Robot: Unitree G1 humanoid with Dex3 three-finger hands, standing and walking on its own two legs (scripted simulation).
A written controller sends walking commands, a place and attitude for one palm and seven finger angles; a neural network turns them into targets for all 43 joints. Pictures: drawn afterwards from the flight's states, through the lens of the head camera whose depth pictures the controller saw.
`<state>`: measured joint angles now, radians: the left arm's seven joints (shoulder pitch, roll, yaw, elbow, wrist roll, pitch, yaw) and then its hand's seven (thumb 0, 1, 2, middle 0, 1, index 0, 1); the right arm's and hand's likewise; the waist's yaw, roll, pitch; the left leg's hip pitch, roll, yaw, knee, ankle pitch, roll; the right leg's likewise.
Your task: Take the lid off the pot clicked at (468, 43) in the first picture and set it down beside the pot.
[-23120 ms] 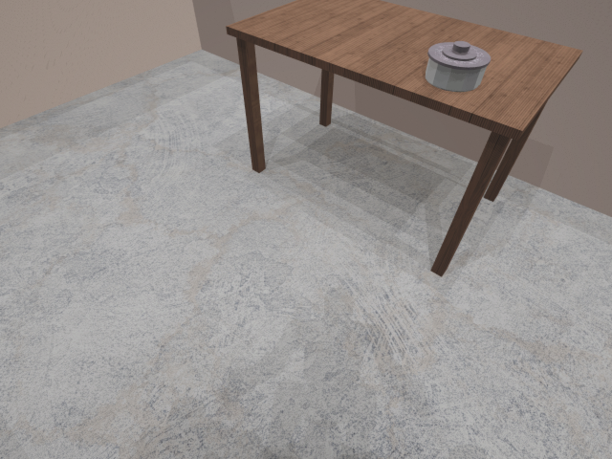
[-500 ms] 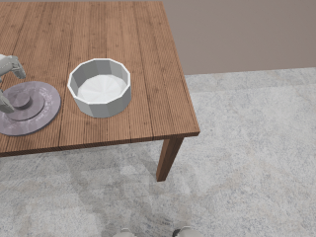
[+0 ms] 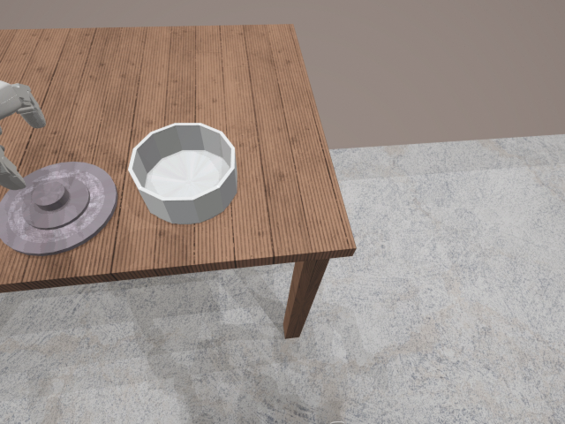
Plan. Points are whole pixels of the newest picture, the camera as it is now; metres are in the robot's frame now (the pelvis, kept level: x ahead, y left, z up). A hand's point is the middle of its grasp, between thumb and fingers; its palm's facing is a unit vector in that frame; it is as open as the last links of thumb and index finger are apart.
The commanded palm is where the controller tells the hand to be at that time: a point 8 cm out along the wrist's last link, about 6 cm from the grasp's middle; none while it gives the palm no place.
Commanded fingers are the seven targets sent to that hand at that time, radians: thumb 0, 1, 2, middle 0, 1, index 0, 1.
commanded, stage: raise the empty hand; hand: left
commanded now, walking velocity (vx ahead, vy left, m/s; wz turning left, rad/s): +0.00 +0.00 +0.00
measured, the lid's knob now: (50, 196) +0.47 +0.35 +0.00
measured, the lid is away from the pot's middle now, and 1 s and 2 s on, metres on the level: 0.21 0.21 0.21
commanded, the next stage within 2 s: draw the hand back to the body in 0.46 s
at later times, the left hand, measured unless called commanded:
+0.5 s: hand out of the picture +0.44 +0.36 +0.17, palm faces -0.35 -0.14 -0.92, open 11.0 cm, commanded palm +0.46 +0.35 +0.23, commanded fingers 0.00 0.08 0.46 -0.29 -0.97 -0.29 -0.97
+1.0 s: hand out of the picture +0.41 +0.35 +0.16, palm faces -0.32 -0.09 -0.94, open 11.0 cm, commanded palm +0.39 +0.34 +0.22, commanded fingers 0.00 0.08 0.46 -0.29 -0.97 -0.29 -0.97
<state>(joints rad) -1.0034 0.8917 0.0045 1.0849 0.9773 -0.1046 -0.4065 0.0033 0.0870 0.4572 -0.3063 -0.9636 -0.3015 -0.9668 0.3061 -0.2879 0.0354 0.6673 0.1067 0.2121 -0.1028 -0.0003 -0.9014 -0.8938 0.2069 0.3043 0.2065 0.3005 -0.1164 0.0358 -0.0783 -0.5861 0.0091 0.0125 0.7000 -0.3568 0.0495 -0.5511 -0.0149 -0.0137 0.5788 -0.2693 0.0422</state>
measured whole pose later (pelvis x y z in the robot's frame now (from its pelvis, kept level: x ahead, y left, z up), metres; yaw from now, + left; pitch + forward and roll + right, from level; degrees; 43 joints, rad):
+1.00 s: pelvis -0.01 +0.00 +0.01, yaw +2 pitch +9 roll -2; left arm -0.82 0.85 0.03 0.82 0.92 -0.06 -0.44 0.00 0.09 0.46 -0.31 -0.96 -0.30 -0.97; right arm 0.25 -0.28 0.03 0.63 0.10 0.23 -0.06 0.00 -0.90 -0.89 0.21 0.30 0.20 0.30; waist -0.07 0.05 -0.05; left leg -0.45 -0.02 0.00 0.60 -0.31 0.05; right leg -0.42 -0.04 -0.02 0.50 -0.24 0.04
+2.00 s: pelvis +0.00 -0.06 +0.03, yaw +1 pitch -4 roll +0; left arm -0.08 0.38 0.38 0.12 -0.10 -0.07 0.09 0.01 0.76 0.82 -0.22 -0.41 -0.22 -0.41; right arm 0.16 -0.24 0.04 0.69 0.03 -0.08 -0.08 0.01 -0.90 -0.89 0.20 0.30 0.20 0.30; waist 0.05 0.06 0.03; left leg -0.05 0.05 0.00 0.35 -0.23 -0.03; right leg -0.07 0.02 -0.03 0.34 -0.20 -0.02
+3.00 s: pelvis -0.01 -0.03 +0.02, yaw +2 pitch -5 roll -1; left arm 0.49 0.32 0.32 -0.44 -0.07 -0.11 0.09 0.02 0.89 0.90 -0.21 -0.30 -0.21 -0.30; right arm 0.19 -0.21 0.05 0.64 -0.01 -0.13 -0.07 0.01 -0.90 -0.89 0.21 0.30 0.21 0.30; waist 0.06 0.06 0.01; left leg -0.09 0.02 -0.01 0.43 -0.25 0.00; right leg -0.07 0.00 -0.03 0.35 -0.19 0.01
